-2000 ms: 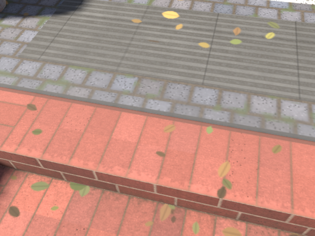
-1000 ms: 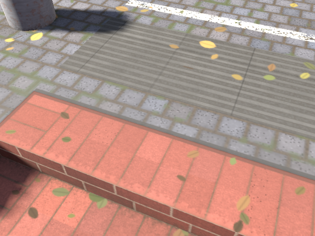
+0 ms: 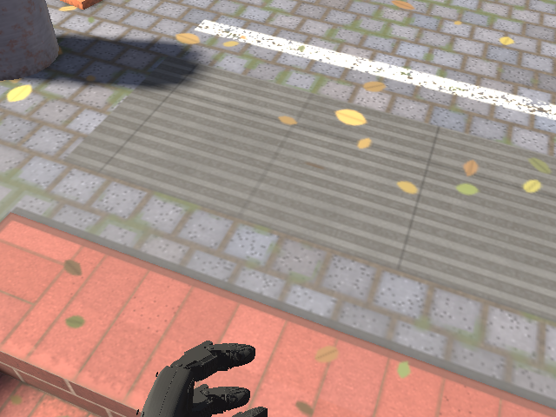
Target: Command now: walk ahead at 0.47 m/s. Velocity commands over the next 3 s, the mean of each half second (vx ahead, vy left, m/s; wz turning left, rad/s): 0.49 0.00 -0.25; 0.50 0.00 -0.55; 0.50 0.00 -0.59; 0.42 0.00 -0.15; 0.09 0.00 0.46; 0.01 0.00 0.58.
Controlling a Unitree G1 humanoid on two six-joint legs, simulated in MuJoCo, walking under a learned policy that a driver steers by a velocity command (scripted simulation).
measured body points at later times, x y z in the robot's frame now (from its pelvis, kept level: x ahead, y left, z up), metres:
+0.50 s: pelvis +0.26 +0.01 +0.13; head +0.29 -0.03 +0.57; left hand +0.13 +0.19 +0.00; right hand +0.50 -0.11 +0.05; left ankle +0.46 +0.11 -0.42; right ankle +0.10 -0.07 -0.62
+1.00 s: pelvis +0.54 -0.03 +0.27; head +0.54 -0.05 +0.72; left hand +0.82 +0.06 +0.19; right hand +0.44 -0.27 +0.12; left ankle +0.48 +0.12 -0.47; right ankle +0.64 -0.21 -0.41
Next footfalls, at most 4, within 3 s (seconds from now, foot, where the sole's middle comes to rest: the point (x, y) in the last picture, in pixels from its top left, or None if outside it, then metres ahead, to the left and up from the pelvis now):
0.54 left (218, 368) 0.52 0.12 -0.50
1.10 right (380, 298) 0.68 -0.23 -0.50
1.58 left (374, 179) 1.06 -0.27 -0.50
2.02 right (493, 194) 1.00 -0.58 -0.50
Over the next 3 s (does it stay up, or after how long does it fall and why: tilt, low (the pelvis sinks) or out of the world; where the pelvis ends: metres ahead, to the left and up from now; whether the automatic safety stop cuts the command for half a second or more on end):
stays up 1.02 -0.41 0.27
